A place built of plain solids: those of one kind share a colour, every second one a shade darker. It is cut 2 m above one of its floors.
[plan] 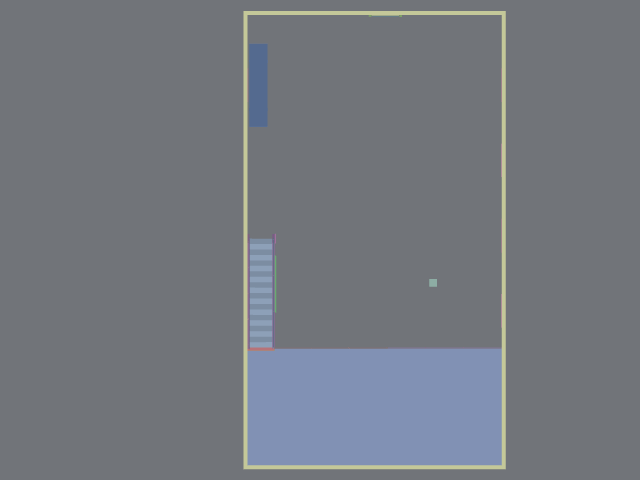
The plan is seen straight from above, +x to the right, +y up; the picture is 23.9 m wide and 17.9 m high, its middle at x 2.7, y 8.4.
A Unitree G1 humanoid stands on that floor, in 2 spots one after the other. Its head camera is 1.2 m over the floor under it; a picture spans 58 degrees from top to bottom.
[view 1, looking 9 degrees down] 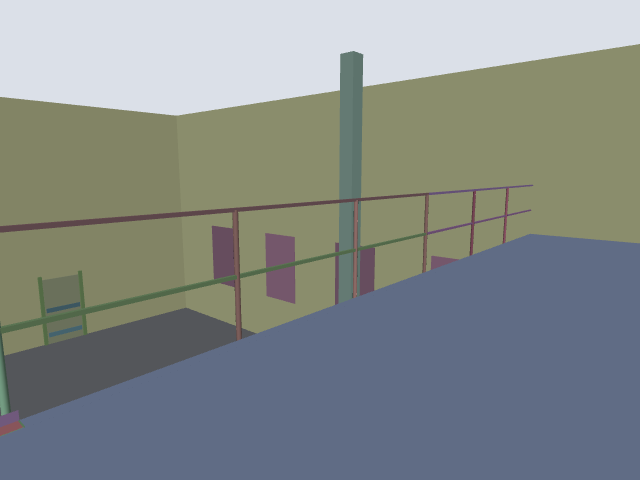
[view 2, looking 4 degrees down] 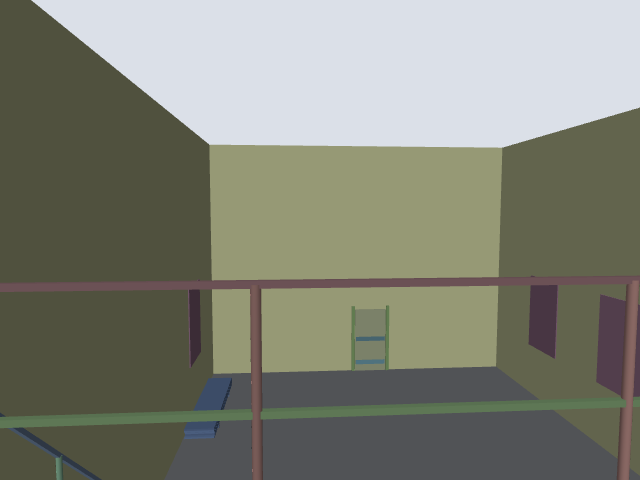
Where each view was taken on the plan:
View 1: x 0.50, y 1.96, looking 41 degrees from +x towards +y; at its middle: wall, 12.05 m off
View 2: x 2.50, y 2.84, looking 86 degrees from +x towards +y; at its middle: wall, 14.02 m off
